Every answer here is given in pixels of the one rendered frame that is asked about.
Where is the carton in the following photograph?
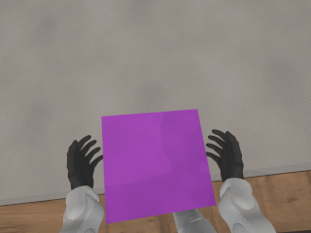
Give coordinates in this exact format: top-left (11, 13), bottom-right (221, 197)
top-left (101, 109), bottom-right (217, 224)

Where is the robot left forearm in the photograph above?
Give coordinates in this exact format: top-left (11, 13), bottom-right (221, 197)
top-left (59, 185), bottom-right (104, 233)

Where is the robot right forearm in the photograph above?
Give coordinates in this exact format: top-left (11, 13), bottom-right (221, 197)
top-left (218, 178), bottom-right (276, 233)

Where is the robot right hand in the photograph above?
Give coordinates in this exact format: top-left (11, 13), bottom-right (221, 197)
top-left (206, 129), bottom-right (244, 183)

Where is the robot left hand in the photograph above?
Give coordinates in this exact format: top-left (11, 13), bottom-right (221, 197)
top-left (66, 135), bottom-right (103, 190)

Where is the right robot thigh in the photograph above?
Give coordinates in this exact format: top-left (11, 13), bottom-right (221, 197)
top-left (173, 209), bottom-right (217, 233)

